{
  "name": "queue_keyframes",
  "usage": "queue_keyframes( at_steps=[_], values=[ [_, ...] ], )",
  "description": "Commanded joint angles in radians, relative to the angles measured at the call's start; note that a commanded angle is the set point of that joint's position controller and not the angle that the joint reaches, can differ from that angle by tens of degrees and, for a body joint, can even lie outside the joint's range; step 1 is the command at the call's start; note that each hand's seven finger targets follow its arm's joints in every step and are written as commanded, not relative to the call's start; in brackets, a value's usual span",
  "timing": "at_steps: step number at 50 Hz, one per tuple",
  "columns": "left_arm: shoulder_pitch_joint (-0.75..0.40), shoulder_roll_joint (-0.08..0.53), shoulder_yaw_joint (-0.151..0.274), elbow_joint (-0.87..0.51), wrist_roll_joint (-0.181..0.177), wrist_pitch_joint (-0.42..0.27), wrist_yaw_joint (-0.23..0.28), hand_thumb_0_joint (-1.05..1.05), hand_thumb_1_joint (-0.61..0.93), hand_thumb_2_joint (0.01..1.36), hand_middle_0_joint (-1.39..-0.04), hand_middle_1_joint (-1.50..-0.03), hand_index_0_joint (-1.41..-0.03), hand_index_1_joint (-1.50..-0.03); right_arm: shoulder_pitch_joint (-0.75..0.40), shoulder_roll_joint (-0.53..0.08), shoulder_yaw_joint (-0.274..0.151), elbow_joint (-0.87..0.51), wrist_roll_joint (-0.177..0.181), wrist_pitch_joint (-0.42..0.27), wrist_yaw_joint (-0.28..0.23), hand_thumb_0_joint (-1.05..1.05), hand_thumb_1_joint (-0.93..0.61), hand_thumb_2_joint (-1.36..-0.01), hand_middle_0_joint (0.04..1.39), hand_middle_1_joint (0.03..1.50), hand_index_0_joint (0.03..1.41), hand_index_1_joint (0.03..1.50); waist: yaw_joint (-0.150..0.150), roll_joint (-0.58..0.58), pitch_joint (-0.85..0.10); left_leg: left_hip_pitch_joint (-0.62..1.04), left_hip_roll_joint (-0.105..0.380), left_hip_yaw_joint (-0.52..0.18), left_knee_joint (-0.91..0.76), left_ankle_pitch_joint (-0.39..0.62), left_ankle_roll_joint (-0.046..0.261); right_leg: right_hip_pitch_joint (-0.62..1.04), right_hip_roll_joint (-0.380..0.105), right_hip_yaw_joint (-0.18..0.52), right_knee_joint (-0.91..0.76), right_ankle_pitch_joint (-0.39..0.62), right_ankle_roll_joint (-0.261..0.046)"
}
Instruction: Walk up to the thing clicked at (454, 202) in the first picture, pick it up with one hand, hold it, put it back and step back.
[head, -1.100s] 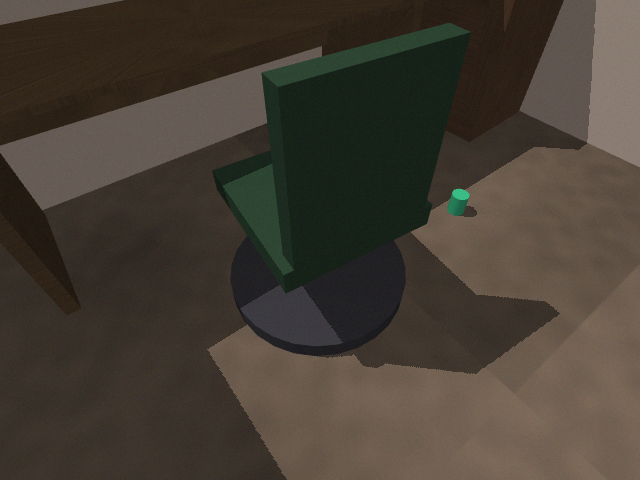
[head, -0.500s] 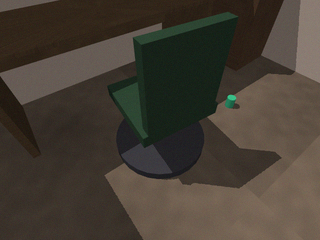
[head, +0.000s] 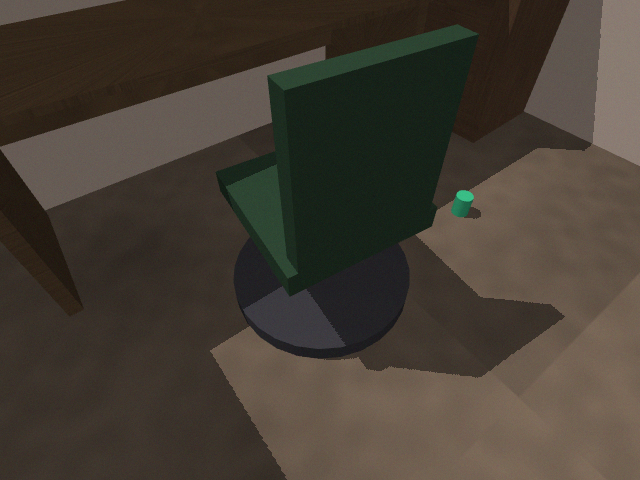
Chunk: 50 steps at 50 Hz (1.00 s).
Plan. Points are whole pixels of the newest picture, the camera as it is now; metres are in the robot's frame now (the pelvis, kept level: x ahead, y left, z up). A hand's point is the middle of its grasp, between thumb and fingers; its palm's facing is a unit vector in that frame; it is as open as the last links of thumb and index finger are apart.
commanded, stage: stand
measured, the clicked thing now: (462, 203) +1.36 -0.61 -0.73
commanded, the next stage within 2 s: walk up in 0.02 s
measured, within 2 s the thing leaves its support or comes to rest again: neither
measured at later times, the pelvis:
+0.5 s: pelvis -0.02 +0.07 -0.01, yaw -30 degrees
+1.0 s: pelvis +0.02 +0.04 -0.03, yaw -56 degrees
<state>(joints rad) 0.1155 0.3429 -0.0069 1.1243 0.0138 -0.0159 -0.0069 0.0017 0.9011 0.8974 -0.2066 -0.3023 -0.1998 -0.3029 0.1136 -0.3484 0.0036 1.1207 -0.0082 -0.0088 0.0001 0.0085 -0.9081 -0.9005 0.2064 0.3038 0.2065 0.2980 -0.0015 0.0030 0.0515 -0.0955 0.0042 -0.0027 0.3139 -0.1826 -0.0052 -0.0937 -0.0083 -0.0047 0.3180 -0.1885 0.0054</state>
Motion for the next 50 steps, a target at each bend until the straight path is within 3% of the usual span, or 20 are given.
queue_keyframes(
  at_steps=[1, 5, 7, 9, 11, 12, 13, 14, 15, 20, 25, 29, 31, 32, 33, 34, 35, 39, 44, 50],
  values=[
    [0.014, 0.284, 0.084, -0.149, 0.016, 0.007, 0.015, 0.000, 0.900, 0.900, -0.200, -0.300, -0.200, -0.300, -0.123, -0.334, -0.132, -0.145, -0.014, -0.013, 0.004, 0.000, -0.900, -0.900, 0.200, 0.300, 0.200, 0.300, -0.013, 0.026, 0.009, 0.062, 0.058, 0.046, 0.164, 0.031, 0.033, -0.194, -0.123, 0.254, 0.024, 0.347, -0.079],
    [0.073, 0.323, 0.123, -0.230, 0.040, 0.002, 0.021, 0.000, 0.900, 0.900, -0.200, -0.300, -0.200, -0.300, -0.095, -0.231, -0.128, -0.229, -0.006, 0.010, 0.021, 0.000, -0.900, -0.900, 0.200, 0.300, 0.200, 0.300, 0.007, -0.206, -0.032, -0.232, -0.031, -0.065, 0.375, -0.371, 0.029, -0.075, -0.248, 0.583, 0.002, 0.330, -0.217],
    [0.040, 0.323, 0.131, -0.305, 0.044, -0.006, 0.026, 0.000, 0.900, 0.900, -0.200, -0.300, -0.200, -0.300, -0.043, -0.226, -0.132, -0.252, -0.002, 0.015, 0.027, 0.000, -0.900, -0.900, 0.200, 0.300, 0.200, 0.300, -0.022, -0.248, -0.074, -0.257, -0.002, -0.170, 0.425, -0.380, 0.030, -0.048, -0.284, 0.667, 0.031, 0.361, -0.247],
    [0.028, 0.273, 0.124, -0.346, 0.038, -0.003, 0.027, 0.000, 0.900, 0.900, -0.200, -0.300, -0.200, -0.300, -0.016, -0.227, -0.146, -0.260, 0.008, 0.013, 0.027, 0.000, -0.900, -0.900, 0.200, 0.300, 0.200, 0.300, -0.042, -0.205, -0.149, -0.179, 0.002, -0.154, 0.354, -0.287, 0.030, -0.059, -0.190, 0.556, 0.087, 0.423, -0.198],
    [-0.021, 0.239, 0.119, -0.397, 0.030, 0.009, 0.022, 0.000, 0.900, 0.900, -0.200, -0.300, -0.200, -0.300, 0.073, -0.234, -0.160, -0.266, -0.005, 0.015, 0.020, 0.000, -0.900, -0.900, 0.200, 0.300, 0.200, 0.300, -0.106, -0.084, -0.193, 0.084, 0.020, -0.135, 0.086, -0.152, 0.046, -0.267, -0.052, 0.393, 0.202, 0.337, -0.094],
    [-0.053, 0.170, 0.101, -0.440, 0.029, 0.012, 0.023, 0.000, 0.900, 0.900, -0.200, -0.300, -0.200, -0.300, 0.125, -0.295, -0.178, -0.273, -0.024, 0.017, 0.014, 0.000, -0.900, -0.900, 0.200, 0.300, 0.200, 0.300, -0.148, 0.113, -0.192, 0.289, 0.180, -0.302, -0.025, -0.047, 0.098, -0.524, 0.090, 0.235, 0.347, 0.116, 0.002],
    [0.027, 0.157, 0.103, -0.434, 0.043, 0.017, 0.026, 0.000, 0.900, 0.900, -0.200, -0.300, -0.200, -0.300, 0.065, -0.318, -0.184, -0.317, -0.025, 0.020, 0.009, 0.000, -0.900, -0.900, 0.200, 0.300, 0.200, 0.300, -0.092, 0.276, -0.184, 0.270, 0.377, -0.426, -0.017, 0.170, 0.168, -0.567, 0.132, 0.143, 0.510, -0.315, 0.014],
    [0.096, 0.218, 0.118, -0.422, 0.043, 0.028, 0.025, 0.000, 0.900, 0.900, -0.200, -0.300, -0.200, -0.300, -0.019, -0.322, -0.190, -0.366, -0.031, 0.023, 0.012, 0.000, -0.900, -0.900, 0.200, 0.300, 0.200, 0.300, -0.057, 0.234, -0.185, 0.196, 0.454, -0.409, -0.003, 0.188, 0.264, -0.537, 0.044, 0.138, 0.624, -0.359, 0.024],
    [0.143, 0.241, 0.128, -0.408, 0.040, 0.036, 0.020, 0.000, 0.900, 0.900, -0.200, -0.300, -0.200, -0.300, -0.068, -0.304, -0.188, -0.390, -0.029, 0.026, 0.015, 0.000, -0.900, -0.900, 0.200, 0.300, 0.200, 0.300, -0.033, 0.182, -0.150, 0.044, 0.456, -0.366, -0.045, 0.031, 0.289, -0.451, 0.005, 0.120, 0.674, -0.343, 0.025],
    [0.130, 0.225, 0.137, -0.409, 0.013, 0.049, -0.048, 0.000, 0.900, 0.900, -0.200, -0.300, -0.200, -0.300, -0.053, -0.246, -0.162, -0.409, -0.020, -0.001, 0.009, 0.000, -0.900, -0.900, 0.200, 0.300, 0.200, 0.300, -0.019, 0.165, 0.022, -0.020, 0.238, -0.063, -0.020, 0.045, 0.137, -0.455, -0.024, 0.058, 0.657, -0.110, 0.006],
    [0.033, 0.206, 0.114, -0.481, 0.020, 0.026, -0.057, 0.000, 0.900, 0.900, -0.200, -0.300, -0.200, -0.300, 0.081, -0.291, -0.173, -0.433, -0.024, -0.004, 0.035, 0.000, -0.900, -0.900, 0.200, 0.300, 0.200, 0.300, -0.078, 0.167, 0.001, 0.046, 0.293, 0.022, 0.033, 0.130, 0.166, -0.393, -0.036, -0.037, 0.414, -0.133, 0.005],
    [0.090, 0.221, 0.116, -0.471, 0.014, 0.018, -0.045, 0.000, 0.900, 0.900, -0.200, -0.300, -0.200, -0.300, 0.068, -0.300, -0.176, -0.477, -0.022, 0.011, 0.045, 0.000, -0.900, -0.900, 0.200, 0.300, 0.200, 0.300, -0.058, 0.164, -0.013, -0.068, 0.312, 0.078, 0.119, 0.128, 0.148, -0.236, 0.006, -0.099, 0.327, -0.150, -0.016],
    [0.173, 0.238, 0.127, -0.459, 0.021, 0.008, -0.034, 0.000, 0.900, 0.900, -0.200, -0.300, -0.200, -0.300, 0.074, -0.292, -0.168, -0.496, -0.010, 0.016, 0.048, 0.000, -0.900, -0.900, 0.200, 0.300, 0.200, 0.300, -0.006, 0.103, -0.076, -0.068, 0.280, 0.152, 0.306, 0.221, 0.115, -0.115, 0.034, -0.112, 0.191, -0.108, -0.047],
    [0.272, 0.289, 0.150, -0.432, 0.024, -0.003, -0.024, 0.000, 0.900, 0.900, -0.200, -0.300, -0.200, -0.300, 0.083, -0.267, -0.159, -0.502, 0.003, 0.016, 0.051, 0.000, -0.900, -0.900, 0.200, 0.300, 0.200, 0.300, 0.055, -0.022, -0.151, -0.179, 0.218, 0.187, 0.545, 0.187, 0.073, 0.086, 0.006, 0.008, 0.112, -0.087, -0.091],
    [0.306, 0.370, 0.173, -0.448, 0.034, -0.014, -0.008, 0.000, 0.900, 0.900, -0.200, -0.300, -0.200, -0.300, 0.079, -0.211, -0.134, -0.530, 0.011, 0.012, 0.054, 0.000, -0.900, -0.900, 0.200, 0.300, 0.200, 0.300, 0.084, -0.267, -0.150, -0.422, 0.080, 0.184, 0.738, -0.170, 0.024, 0.206, -0.160, 0.329, 0.045, 0.068, -0.175],
    [0.280, 0.385, 0.172, -0.484, 0.031, -0.016, -0.003, 0.000, 0.900, 0.900, -0.200, -0.300, -0.200, -0.300, 0.062, -0.205, -0.122, -0.551, 0.015, 0.014, 0.052, 0.000, -0.900, -0.900, 0.200, 0.300, 0.200, 0.300, 0.084, -0.287, -0.136, -0.634, -0.024, 0.070, 0.788, -0.455, -0.023, 0.287, -0.293, 0.633, 0.064, 0.200, -0.298],
    [0.285, 0.398, 0.173, -0.489, 0.017, -0.006, 0.002, 0.000, 0.900, 0.900, -0.200, -0.300, -0.200, -0.300, 0.037, -0.248, -0.131, -0.553, 0.007, 0.014, 0.040, 0.000, -0.900, -0.900, 0.200, 0.300, 0.200, 0.300, 0.099, -0.248, -0.140, -0.571, 0.026, -0.031, 0.822, -0.516, -0.022, 0.182, -0.348, 0.698, 0.051, 0.197, -0.355],
    [0.123, 0.309, 0.135, -0.537, -0.006, 0.006, 0.023, 0.000, 0.900, 0.900, -0.200, -0.300, -0.200, -0.300, 0.120, -0.259, -0.135, -0.467, 0.016, 0.021, 0.034, 0.000, -0.900, -0.900, 0.200, 0.300, 0.200, 0.300, -0.011, -0.141, -0.079, -0.486, 0.066, -0.031, 0.727, -0.296, -0.039, 0.028, -0.133, 0.342, 0.093, 0.192, -0.195],
    [0.139, 0.327, 0.144, -0.575, 0.017, 0.013, 0.014, 0.000, 0.900, 0.900, -0.200, -0.300, -0.200, -0.300, 0.128, -0.265, -0.142, -0.458, -0.004, 0.031, 0.008, 0.000, -0.900, -0.900, 0.200, 0.300, 0.200, 0.300, 0.008, -0.149, -0.041, -0.406, 0.019, 0.004, 0.718, -0.227, -0.034, -0.178, -0.082, 0.381, 0.086, 0.162, -0.206],
    [0.089, 0.307, 0.141, -0.596, 0.024, 0.036, 0.008, 0.000, 0.900, 0.900, -0.200, -0.300, -0.200, -0.300, 0.153, -0.216, -0.134, -0.467, 0.012, 0.011, -0.016, 0.000, -0.900, -0.900, 0.200, 0.300, 0.200, 0.300, -0.019, -0.189, -0.077, -0.186, -0.045, -0.037, 0.399, -0.213, 0.037, -0.290, -0.064, 0.467, 0.243, 0.356, -0.203]
  ],
)
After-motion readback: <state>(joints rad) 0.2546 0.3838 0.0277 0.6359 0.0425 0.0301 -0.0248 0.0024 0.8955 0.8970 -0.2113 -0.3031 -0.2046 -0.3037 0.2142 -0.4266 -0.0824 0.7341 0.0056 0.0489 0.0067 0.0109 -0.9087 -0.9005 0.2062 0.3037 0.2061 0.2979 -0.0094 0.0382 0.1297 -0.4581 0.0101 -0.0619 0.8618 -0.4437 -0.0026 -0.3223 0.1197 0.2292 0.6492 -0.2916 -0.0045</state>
